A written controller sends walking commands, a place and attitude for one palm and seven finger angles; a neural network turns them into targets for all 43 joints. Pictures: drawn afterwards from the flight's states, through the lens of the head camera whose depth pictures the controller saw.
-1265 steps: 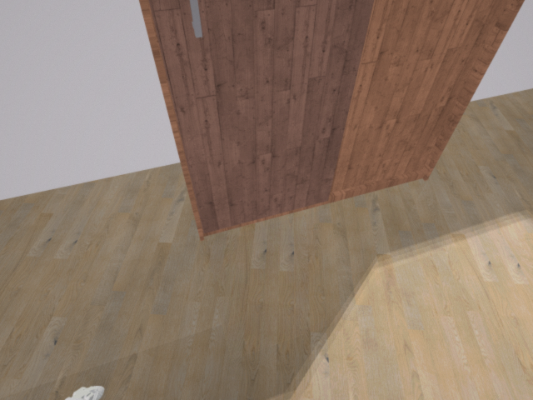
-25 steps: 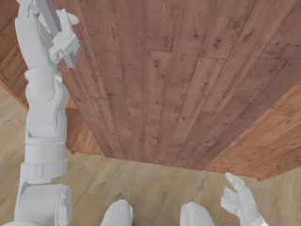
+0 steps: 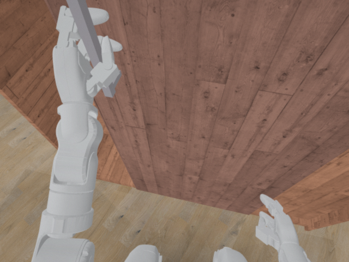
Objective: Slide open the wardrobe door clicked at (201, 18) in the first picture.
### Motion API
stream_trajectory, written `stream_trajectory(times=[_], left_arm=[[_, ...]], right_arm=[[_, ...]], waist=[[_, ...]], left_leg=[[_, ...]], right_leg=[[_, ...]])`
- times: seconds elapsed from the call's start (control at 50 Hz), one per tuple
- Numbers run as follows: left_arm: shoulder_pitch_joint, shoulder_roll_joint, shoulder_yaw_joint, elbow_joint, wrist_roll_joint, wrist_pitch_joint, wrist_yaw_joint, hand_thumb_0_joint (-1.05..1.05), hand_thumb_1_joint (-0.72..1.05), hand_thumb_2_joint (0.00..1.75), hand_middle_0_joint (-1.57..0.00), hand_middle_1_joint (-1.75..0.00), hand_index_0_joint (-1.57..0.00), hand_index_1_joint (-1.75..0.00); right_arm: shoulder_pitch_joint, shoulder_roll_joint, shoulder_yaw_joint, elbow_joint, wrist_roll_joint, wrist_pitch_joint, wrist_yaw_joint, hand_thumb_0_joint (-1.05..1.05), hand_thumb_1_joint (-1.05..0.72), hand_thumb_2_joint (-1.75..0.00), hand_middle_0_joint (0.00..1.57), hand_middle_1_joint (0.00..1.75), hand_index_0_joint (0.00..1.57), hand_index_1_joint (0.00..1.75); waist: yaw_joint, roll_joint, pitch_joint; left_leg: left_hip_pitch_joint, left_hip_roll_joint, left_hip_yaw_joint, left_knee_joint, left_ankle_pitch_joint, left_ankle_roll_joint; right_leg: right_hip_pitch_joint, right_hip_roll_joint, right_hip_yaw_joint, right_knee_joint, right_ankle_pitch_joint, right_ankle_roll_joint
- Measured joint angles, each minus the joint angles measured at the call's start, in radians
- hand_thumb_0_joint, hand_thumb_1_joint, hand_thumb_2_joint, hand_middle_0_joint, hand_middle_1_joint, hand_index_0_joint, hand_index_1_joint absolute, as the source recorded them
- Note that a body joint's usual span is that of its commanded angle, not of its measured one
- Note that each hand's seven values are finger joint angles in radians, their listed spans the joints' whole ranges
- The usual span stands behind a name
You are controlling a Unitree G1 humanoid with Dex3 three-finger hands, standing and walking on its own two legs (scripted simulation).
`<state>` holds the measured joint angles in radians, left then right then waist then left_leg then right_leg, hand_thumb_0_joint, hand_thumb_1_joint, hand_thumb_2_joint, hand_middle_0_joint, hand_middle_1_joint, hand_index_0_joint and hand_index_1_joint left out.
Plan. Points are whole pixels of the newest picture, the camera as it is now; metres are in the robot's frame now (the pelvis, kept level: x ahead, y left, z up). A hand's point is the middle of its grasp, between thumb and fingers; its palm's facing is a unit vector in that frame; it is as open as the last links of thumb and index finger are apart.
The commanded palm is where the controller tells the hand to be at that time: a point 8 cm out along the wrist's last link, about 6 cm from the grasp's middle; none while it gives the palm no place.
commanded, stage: step sideways, sliding the door along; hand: left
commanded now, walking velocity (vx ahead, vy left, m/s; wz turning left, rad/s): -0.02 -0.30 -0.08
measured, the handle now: (101, 46) +0.39 +0.22 +0.24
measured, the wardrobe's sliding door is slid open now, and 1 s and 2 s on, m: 0.29 0.44 0.44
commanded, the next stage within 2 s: stop walking and hold the door there in 1.18 s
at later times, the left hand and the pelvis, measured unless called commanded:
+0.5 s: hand (167, 75) +0.36 +0.09 +0.23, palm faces +0.36 -0.93 -0.07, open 6.2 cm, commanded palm +0.32 +0.07 +0.22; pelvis +0.00 -0.09 -0.01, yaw -1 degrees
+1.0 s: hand (208, 80) +0.36 +0.03 +0.23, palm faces +0.41 -0.91 -0.05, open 6.0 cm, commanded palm +0.33 +0.00 +0.22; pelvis +0.01 -0.20 -0.01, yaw -1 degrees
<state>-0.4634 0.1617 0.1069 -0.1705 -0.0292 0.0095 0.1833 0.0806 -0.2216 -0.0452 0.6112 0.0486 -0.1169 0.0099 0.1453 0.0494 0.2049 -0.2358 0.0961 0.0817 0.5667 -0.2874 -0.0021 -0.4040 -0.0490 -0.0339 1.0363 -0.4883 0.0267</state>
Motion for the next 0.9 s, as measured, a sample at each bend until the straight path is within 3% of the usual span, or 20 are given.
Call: stream_trajectory(times=[0.06, 0.14, 0.32, 0.38, 0.4, 0.44, 0.5, 0.54, 0.56, 0.58, 0.6, 0.62, 0.66, 0.72, 0.8, 0.9], left_arm=[[0.03, -0.006, -0.024, -0.03, -0.001, -0.006, -0.017, 0.0, 0.8, 0.82, -0.47, -1.41, -0.22, -1.32], [0.059, -0.001, -0.036, -0.055, -0.01, -0.009, -0.037, 0.01, 0.81, 0.82, -0.46, -1.4, -0.22, -1.32], [0.07, 0.03, 0.009, -0.045, -0.033, -0.017, -0.028, 0.0, 0.8, 0.84, -0.46, -1.4, -0.21, -1.34], [0.051, 0.046, 0.039, -0.027, -0.038, -0.007, -0.018, -0.01, 0.79, 0.85, -0.46, -1.4, -0.2, -1.34], [0.04, 0.06, 0.049, -0.02, -0.035, 0.001, -0.014, -0.01, 0.79, 0.85, -0.46, -1.4, -0.18, -1.33], [0.043, 0.062, 0.078, -0.018, -0.02, -0.004, 0.001, -0.02, 0.8, 0.86, -0.46, -1.4, -0.16, -1.31], [0.064, 0.047, 0.085, -0.046, -0.022, -0.015, 0.015, -0.02, 0.8, 0.86, -0.46, -1.4, -0.16, -1.31], [0.075, 0.036, 0.071, -0.074, -0.018, -0.02, 0.019, -0.01, 0.8, 0.85, -0.46, -1.4, -0.17, -1.3], [0.078, 0.031, 0.061, -0.085, -0.018, -0.024, 0.017, -0.01, 0.8, 0.85, -0.46, -1.4, -0.17, -1.29], [0.077, 0.026, 0.052, -0.092, -0.019, -0.025, 0.01, -0.01, 0.8, 0.84, -0.46, -1.4, -0.17, -1.28], [0.065, 0.028, 0.042, -0.086, -0.024, -0.036, 0.001, -0.01, 0.8, 0.84, -0.46, -1.4, -0.17, -1.27], [0.054, 0.029, 0.033, -0.078, -0.024, -0.047, -0.009, -0.01, 0.8, 0.84, -0.46, -1.4, -0.17, -1.26], [0.048, 0.017, 0.018, -0.066, -0.016, -0.061, -0.026, -0.01, 0.8, 0.84, -0.46, -1.4, -0.18, -1.25], [0.051, 0.006, 0.0, -0.056, -0.008, -0.071, -0.041, -0.01, 0.8, 0.84, -0.46, -1.4, -0.2, -1.25], [0.051, 0.007, -0.009, -0.055, -0.012, -0.066, -0.057, -0.01, 0.79, 0.85, -0.46, -1.4, -0.23, -1.28], [0.036, 0.032, 0.024, -0.027, -0.018, -0.067, -0.05, -0.01, 0.78, 0.86, -0.46, -1.4, -0.25, -1.31]], right_arm=[[0.005, 0.021, 0.011, -0.028, -0.003, 0.004, 0.023, 0.01, -0.9, -0.9, 0.2, 0.3, 0.2, 0.3], [0.003, 0.047, 0.034, -0.055, -0.012, 0.016, 0.031, 0.01, -0.9, -0.9, 0.2, 0.3, 0.2, 0.3], [0.0, 0.072, 0.067, -0.082, -0.012, 0.029, 0.025, 0.01, -0.9, -0.9, 0.2, 0.3, 0.2, 0.3], [0.007, 0.068, 0.069, -0.081, -0.004, 0.032, 0.023, 0.01, -0.9, -0.9, 0.2, 0.3, 0.2, 0.3], [0.01, 0.069, 0.072, -0.079, 0.001, 0.034, 0.022, 0.01, -0.9, -0.9, 0.2, 0.3, 0.2, 0.3], [-0.011, 0.045, 0.071, -0.051, 0.004, 0.039, 0.009, 0.01, -0.9, -0.9, 0.21, 0.3, 0.2, 0.3], [-0.031, 0.009, 0.035, -0.005, 0.003, 0.045, -0.016, 0.01, -0.9, -0.9, 0.2, 0.3, 0.2, 0.3], [-0.027, -0.009, 0.019, 0.013, -0.002, 0.055, -0.03, 0.01, -0.9, -0.9, 0.2, 0.3, 0.2, 0.3], [-0.019, -0.019, 0.013, 0.013, -0.006, 0.063, -0.033, 0.01, -0.9, -0.9, 0.2, 0.3, 0.2, 0.3], [-0.004, -0.031, 0.004, 0.004, -0.01, 0.069, -0.033, 0.01, -0.9, -0.9, 0.2, 0.3, 0.2, 0.3], [0.001, -0.027, -0.011, 0.004, -0.012, 0.073, -0.03, 0.01, -0.9, -0.9, 0.2, 0.3, 0.2, 0.3], [0.005, -0.02, -0.021, 0.004, -0.009, 0.08, -0.021, 0.01, -0.9, -0.9, 0.2, 0.3, 0.2, 0.3], [0.018, -0.008, -0.023, 0.004, -0.009, 0.086, 0.001, 0.01, -0.91, -0.9, 0.2, 0.3, 0.19, 0.3], [0.036, 0.013, -0.009, -0.002, -0.01, 0.083, 0.024, 0.01, -0.91, -0.9, 0.2, 0.3, 0.19, 0.3], [0.046, 0.045, 0.013, -0.026, -0.013, 0.073, 0.031, 0.01, -0.9, -0.9, 0.2, 0.3, 0.2, 0.3], [0.035, 0.073, 0.039, -0.059, -0.01, 0.045, 0.027, 0.01, -0.9, -0.9, 0.2, 0.3, 0.2, 0.3]], waist=[[0.005, 0.0, -0.001], [0.011, -0.003, -0.004], [0.007, 0.021, -0.001], [0.006, 0.024, -0.011], [0.005, 0.003, -0.026], [-0.021, 0.015, -0.041], [-0.046, 0.01, -0.034], [-0.058, -0.011, -0.027], [-0.063, -0.015, -0.028], [-0.066, 0.003, -0.037], [-0.063, -0.002, -0.027], [-0.054, -0.012, -0.012], [-0.044, -0.015, 0.001], [-0.027, -0.009, 0.004], [-0.003, 0.0, 0.008], [0.014, 0.019, 0.01]], left_leg=[[0.032, 0.032, 0.002, -0.063, 0.033, -0.012], [0.064, 0.067, 0.014, -0.123, 0.061, -0.031], [0.07, 0.132, 0.003, -0.131, 0.074, -0.094], [0.026, 0.146, -0.022, -0.057, 0.042, -0.123], [-0.007, 0.135, -0.026, -0.007, 0.018, -0.122], [-0.088, 0.118, -0.062, 0.139, -0.127, -0.091], [-0.168, 0.015, -0.064, 0.338, -0.312, -0.067], [-0.147, -0.031, -0.008, 0.248, -0.256, -0.061], [-0.113, -0.035, 0.027, 0.137, -0.129, -0.057], [-0.085, -0.016, 0.039, 0.056, 0.051, -0.016], [-0.081, -0.008, 0.043, 0.061, 0.071, 0.012], [-0.07, 0.0, 0.048, 0.073, 0.037, 0.018], [-0.044, 0.024, 0.04, 0.058, -0.017, 0.004], [-0.009, 0.071, 0.029, -0.008, 0.006, -0.031], [0.028, 0.133, 0.019, -0.083, 0.051, -0.062], [0.044, 0.195, -0.004, -0.114, 0.074, -0.113]], right_leg=[[-0.044, 0.018, -0.021, 0.087, 0.023, 0.003], [-0.062, 0.021, -0.046, 0.072, 0.078, 0.016], [0.049, 0.049, -0.068, -0.23, 0.128, 0.018], [0.139, 0.054, -0.074, -0.406, 0.242, 0.013], [0.167, 0.038, -0.072, -0.468, 0.319, -0.002], [0.15, 0.039, -0.09, -0.443, 0.2, -0.039], [0.118, 0.013, -0.089, -0.408, 0.15, -0.043], [0.103, -0.006, -0.085, -0.396, 0.171, -0.045], [0.085, -0.008, -0.086, -0.367, 0.181, -0.047], [0.052, 0.008, -0.089, -0.307, 0.193, -0.035], [0.016, 0.016, -0.066, -0.212, 0.13, -0.023], [-0.019, 0.026, -0.036, -0.105, 0.065, -0.017], [-0.078, 0.04, -0.009, 0.07, 0.009, -0.012], [-0.142, 0.022, -0.012, 0.188, 0.058, 0.005], [-0.144, -0.01, -0.025, 0.125, 0.129, 0.027], [-0.026, 0.002, -0.055, -0.129, 0.126, 0.035]])
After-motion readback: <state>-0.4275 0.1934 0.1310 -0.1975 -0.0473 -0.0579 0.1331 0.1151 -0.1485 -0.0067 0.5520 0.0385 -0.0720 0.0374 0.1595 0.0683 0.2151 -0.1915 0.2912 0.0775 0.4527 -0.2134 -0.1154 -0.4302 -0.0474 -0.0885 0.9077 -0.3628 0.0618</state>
